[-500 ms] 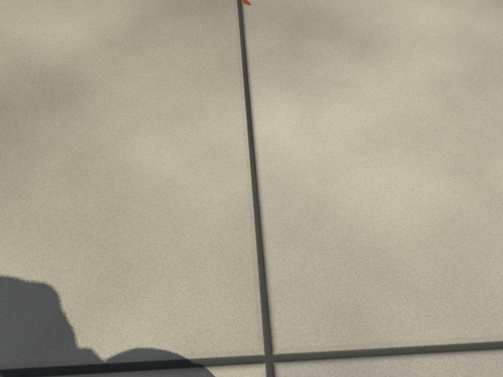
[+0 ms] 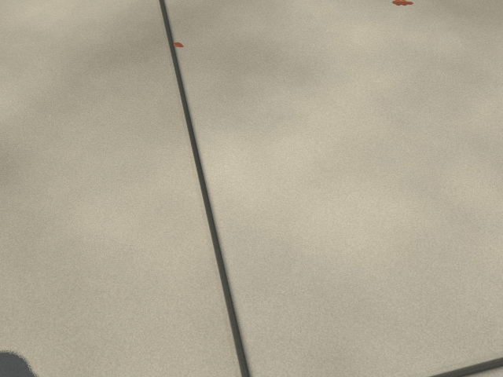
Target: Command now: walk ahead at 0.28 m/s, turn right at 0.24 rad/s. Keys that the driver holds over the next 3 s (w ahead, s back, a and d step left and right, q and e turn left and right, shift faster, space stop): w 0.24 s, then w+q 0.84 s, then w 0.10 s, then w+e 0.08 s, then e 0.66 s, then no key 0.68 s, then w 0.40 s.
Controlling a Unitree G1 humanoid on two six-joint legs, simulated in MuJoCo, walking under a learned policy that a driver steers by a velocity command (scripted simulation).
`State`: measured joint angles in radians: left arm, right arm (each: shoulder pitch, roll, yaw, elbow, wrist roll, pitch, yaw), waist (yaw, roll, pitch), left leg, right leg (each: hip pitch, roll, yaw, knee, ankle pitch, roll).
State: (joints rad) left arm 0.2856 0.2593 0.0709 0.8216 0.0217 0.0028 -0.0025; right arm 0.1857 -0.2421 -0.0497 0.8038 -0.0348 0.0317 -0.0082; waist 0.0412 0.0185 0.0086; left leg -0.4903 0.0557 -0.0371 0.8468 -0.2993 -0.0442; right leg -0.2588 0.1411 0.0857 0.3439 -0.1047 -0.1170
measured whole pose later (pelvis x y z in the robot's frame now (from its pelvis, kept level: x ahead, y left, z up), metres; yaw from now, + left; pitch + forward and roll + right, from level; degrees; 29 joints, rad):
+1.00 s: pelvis +0.40 +0.05 -0.01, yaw +20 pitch +1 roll -2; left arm 0.40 0.24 0.05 0.91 0.02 -0.09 0.01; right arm 0.06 -0.25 -0.05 0.74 -0.04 0.00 0.08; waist 0.06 0.03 0.04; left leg -0.64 0.07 0.07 0.72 -0.05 0.07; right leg 0.06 0.01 -0.26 0.24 -0.32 0.00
